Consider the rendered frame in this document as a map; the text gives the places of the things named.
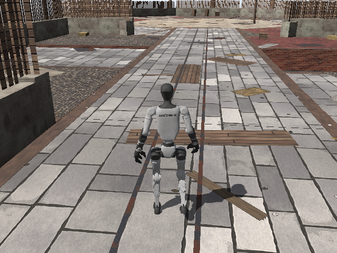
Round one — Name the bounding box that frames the left robot forearm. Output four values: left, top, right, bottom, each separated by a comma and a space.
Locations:
136, 129, 147, 152

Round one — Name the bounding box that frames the left robot hand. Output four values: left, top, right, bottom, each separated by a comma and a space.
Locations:
134, 150, 146, 164

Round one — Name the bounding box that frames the right robot hand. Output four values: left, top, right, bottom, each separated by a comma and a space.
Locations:
187, 143, 199, 153

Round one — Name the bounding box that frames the robot head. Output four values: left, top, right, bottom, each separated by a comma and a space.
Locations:
158, 83, 176, 109

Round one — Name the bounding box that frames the robot left upper arm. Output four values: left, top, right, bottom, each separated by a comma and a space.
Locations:
142, 106, 156, 136

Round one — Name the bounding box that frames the robot right upper arm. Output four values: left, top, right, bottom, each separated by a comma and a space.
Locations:
179, 106, 194, 134

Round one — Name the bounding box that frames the robot left thigh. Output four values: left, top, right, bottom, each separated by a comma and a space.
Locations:
151, 147, 161, 183

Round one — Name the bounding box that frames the right robot forearm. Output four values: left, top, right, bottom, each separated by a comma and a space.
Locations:
188, 126, 198, 145

